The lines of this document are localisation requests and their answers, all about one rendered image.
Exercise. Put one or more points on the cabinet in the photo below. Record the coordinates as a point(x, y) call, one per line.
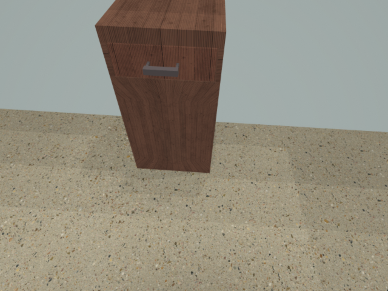
point(170, 123)

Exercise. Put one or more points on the drawer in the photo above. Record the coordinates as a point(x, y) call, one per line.
point(195, 63)

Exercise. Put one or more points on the handle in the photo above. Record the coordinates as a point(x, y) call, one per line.
point(160, 71)

